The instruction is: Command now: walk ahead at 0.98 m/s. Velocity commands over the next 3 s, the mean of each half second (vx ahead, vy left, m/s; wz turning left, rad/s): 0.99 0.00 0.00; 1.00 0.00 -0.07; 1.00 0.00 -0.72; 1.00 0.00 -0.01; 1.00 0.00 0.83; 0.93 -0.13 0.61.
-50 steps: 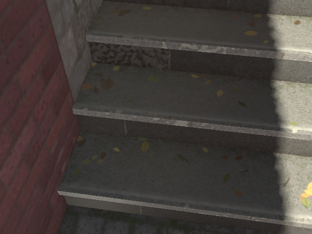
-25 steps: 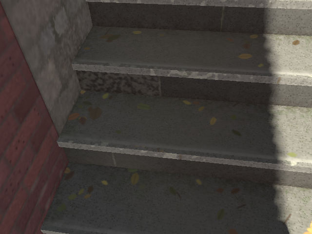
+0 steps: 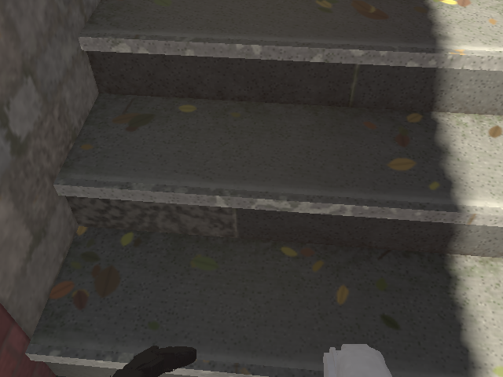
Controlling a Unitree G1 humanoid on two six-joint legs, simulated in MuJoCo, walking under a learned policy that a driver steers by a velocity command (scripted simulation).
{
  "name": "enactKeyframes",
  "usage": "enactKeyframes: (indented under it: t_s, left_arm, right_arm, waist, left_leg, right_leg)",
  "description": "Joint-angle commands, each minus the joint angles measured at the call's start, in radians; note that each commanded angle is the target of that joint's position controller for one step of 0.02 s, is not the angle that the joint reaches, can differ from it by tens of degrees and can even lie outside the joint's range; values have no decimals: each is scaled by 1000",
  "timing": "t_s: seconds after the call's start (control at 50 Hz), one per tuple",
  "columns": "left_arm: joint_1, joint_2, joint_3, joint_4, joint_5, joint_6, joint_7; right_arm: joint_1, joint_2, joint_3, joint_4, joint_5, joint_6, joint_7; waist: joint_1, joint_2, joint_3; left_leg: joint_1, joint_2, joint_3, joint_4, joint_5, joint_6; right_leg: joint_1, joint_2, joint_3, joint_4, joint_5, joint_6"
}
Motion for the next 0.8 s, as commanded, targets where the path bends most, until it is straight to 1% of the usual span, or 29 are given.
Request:
enactKeyframes:
  t_s: [0.02,0.06,0.08,0.1,0.12,0.14,0.16,0.18,0.2,0.24,0.28,0.32,0.34,0.4,0.42,0.44,0.46,0.48,0.5,0.52,0.54,0.56,0.58,0.6,0.62,0.64,0.7,0.76,0.8]
  left_arm:
    - [-318,-22,-62,-254,-30,-1,17]
    - [-139,9,-68,-176,-52,4,-5]
    - [-41,45,-50,-125,-52,14,5]
    - [129,89,-28,-96,-29,30,18]
    - [259,138,-3,-57,-16,31,12]
    - [312,186,18,-38,-5,20,6]
    - [367,294,64,21,9,4,-2]
    - [402,405,122,121,21,18,9]
    - [301,315,120,140,9,10,-3]
    - [281,141,92,246,13,-13,-18]
    - [393,53,70,336,31,-32,-31]
    - [298,25,48,326,31,-50,-46]
    - [371,44,48,345,37,-63,-44]
    - [457,135,54,396,-45,-81,-37]
    - [408,183,62,368,-74,-72,-15]
    - [442,218,66,315,-117,-88,10]
    - [451,403,113,304,-111,-118,15]
    - [406,484,141,288,-105,-131,19]
    - [321,472,162,244,-106,-137,4]
    - [365,385,160,236,-82,-153,-8]
    - [389,216,142,163,-43,-157,-57]
    - [378,154,120,101,33,-148,-65]
    - [269,47,91,12,56,-134,-67]
    - [169,-10,64,-47,58,-120,-60]
    - [58,-92,26,-113,75,-112,-44]
    - [49,-118,6,-125,58,-95,-32]
    - [-51,-78,-5,-203,-9,-45,1]
    - [-239,-59,-47,-328,-21,-18,31]
    - [-73,19,-33,-236,-49,-19,6]
  right_arm:
    - [-73,-47,31,-36,39,-20,-4]
    - [-95,-28,52,-99,111,-18,-50]
    - [-41,-149,33,-109,130,-34,-58]
    - [-72,-305,-13,-135,97,-43,-63]
    - [-137,-374,-56,-168,74,-36,-61]
    - [-167,-371,-80,-188,60,-34,-40]
    - [-249,-281,-79,-244,24,-52,-27]
    - [-208,-75,-65,-337,33,-61,10]
    - [-173,-12,-41,-386,-19,-64,14]
    - [-392,98,-4,-521,-28,-38,-5]
    - [-474,188,48,-588,-14,7,-25]
    - [-545,158,63,-644,30,37,-29]
    - [-618,164,68,-662,34,47,-41]
    - [-735,87,82,-754,33,57,-69]
    - [-651,42,88,-732,27,56,-54]
    - [-545,-28,60,-655,37,47,-38]
    - [-431,-55,40,-639,66,60,-52]
    - [-306,-107,15,-576,70,88,-59]
    - [-209,-157,-7,-538,53,79,-38]
    - [-188,-250,-33,-476,41,56,-17]
    - [-159,-327,-78,-404,-8,66,-44]
    - [-232,-243,-81,-386,11,56,-40]
    - [-270,-152,-60,-322,38,40,-35]
    - [-223,-99,-54,-249,24,21,-27]
    - [-177,-77,-56,-197,8,-5,-18]
    - [-142,-21,-42,-160,0,-21,-14]
    - [-191,-8,-17,-139,10,-43,-1]
    - [-175,-62,2,-112,53,-52,-8]
    - [-163,-126,-8,-195,121,-59,-44]
  waist:
    - [58,-44,266]
    - [94,-52,31]
    - [121,-15,-159]
    - [213,162,-254]
    - [267,266,-341]
    - [287,271,-386]
    - [249,144,-332]
    - [159,-349,-266]
    - [51,-120,-205]
    - [-3,84,72]
    - [-21,20,135]
    - [-90,59,208]
    - [-57,27,199]
    - [-78,-1,173]
    - [-133,9,43]
    - [-135,41,-157]
    - [-206,-67,-294]
    - [-272,-130,-404]
    - [-314,-163,-391]
    - [-258,-100,-382]
    - [-190,329,-352]
    - [-120,140,-330]
    - [-50,52,-151]
    - [-34,-42,-9]
    - [-35,-80,61]
    - [-21,-62,83]
    - [67,-15,177]
    - [107,8,214]
    - [104,-26,-36]
  left_leg:
    - [-392,242,-140,-483,53,52]
    - [-575,176,-31,-496,1040,104]
    - [-393,196,-23,-320,1675,109]
    - [-81,294,-48,-113,1969,129]
    - [173,351,-88,129,2080,132]
    - [235,350,-90,383,2070,153]
    - [87,263,-148,679,1611,141]
    - [-486,-61,-217,1232,356,47]
    - [-691,-4,-390,1592,310,81]
    - [-943,21,-313,1803,252,111]
    - [-1187,-2,-292,2028,62,133]
    - [-1078,-3,-223,1672,-1,107]
    - [-1103,-32,-152,1768,-32,94]
    - [-945,14,-26,1364,-88,89]
    - [-515,32,111,1044,-4,59]
    - [-158,-54,178,961,25,32]
    - [-19,-66,132,888,-16,19]
    - [-74,-51,99,850,-79,38]
    - [-98,-50,28,550,-105,65]
    - [-25,-33,-186,363,-138,98]
    - [132,261,-835,17,-108,302]
    - [87,284,-1067,-88,-263,317]
    - [-22,275,-944,-70,-381,282]
    - [-63,268,-778,-38,-241,242]
    - [-67,255,-659,-35,-167,215]
    - [-37,237,-533,-29,-93,177]
    - [-263,238,-322,-184,33,89]
    - [-514,196,-196,-433,105,75]
    - [-678,166,-123,-466,953,132]
  right_leg:
    - [12,-45,-162,-274,-41,13]
    - [870,36,-326,-695,116,46]
    - [1022,126,-350,-709,119,61]
    - [937,85,-262,-860,0,33]
    - [879,96,-196,-1013,-107,9]
    - [941,143,-143,-1218,-194,-10]
    - [1002,81,121,-1454,-263,-6]
    - [1236,-223,842,-1878,-24,-122]
    - [1197,-272,940,-1942,-119,-85]
    - [966,-221,530,-1837,-72,-49]
    - [996,-158,208,-1835,177,23]
    - [757,-79,-21,-1957,238,115]
    - [744,-94,-24,-2013,370,91]
    - [720,-82,-139,-2190,692,96]
    - [616,-40,-201,-2256,908,61]
    - [651,-44,-164,-2131,1465,-11]
    - [804,-123,-139,-1976,1809,-56]
    - [1042,-202,-121,-1786,2111,-60]
    - [1210,-218,-69,-1515,2075,-37]
    - [1163,-141,-8,-1225,1792,-26]
    - [717,170,25,-624,484,53]
    - [544,180,171,-211,373,22]
    - [368,146,142,-83,377,4]
    - [197,138,115,19,303,-17]
    - [11,139,120,193,206,-46]
    - [-100,135,113,267,146,-58]
    - [-125,81,30,119,-11,-11]
    - [99,-22,-152,-308,-24,18]
    - [956,45,-315,-724,138,40]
